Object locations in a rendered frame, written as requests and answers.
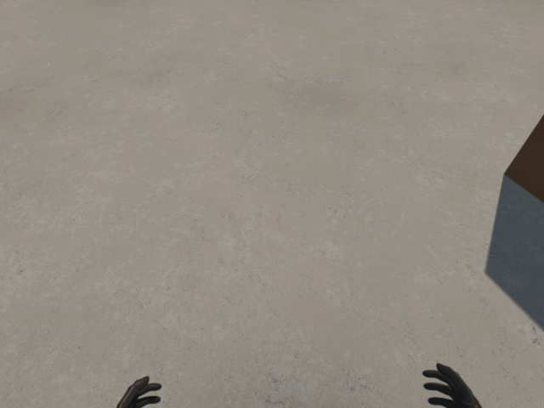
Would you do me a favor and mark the pedestal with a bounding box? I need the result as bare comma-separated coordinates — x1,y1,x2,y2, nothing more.
504,115,544,203

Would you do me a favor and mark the robot right hand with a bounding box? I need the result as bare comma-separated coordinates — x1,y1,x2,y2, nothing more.
422,363,482,408

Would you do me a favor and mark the robot left hand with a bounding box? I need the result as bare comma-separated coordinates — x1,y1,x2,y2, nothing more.
117,376,162,408

